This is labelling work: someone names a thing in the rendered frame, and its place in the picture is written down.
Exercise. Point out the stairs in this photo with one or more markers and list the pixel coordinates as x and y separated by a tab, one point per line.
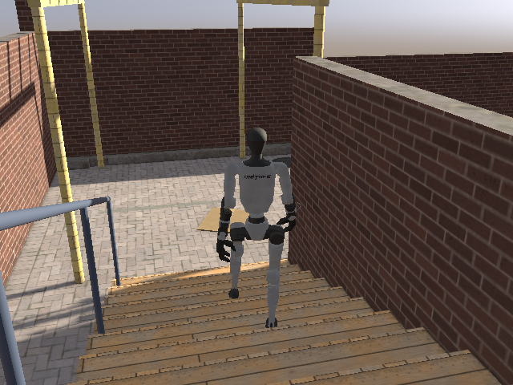
463	369

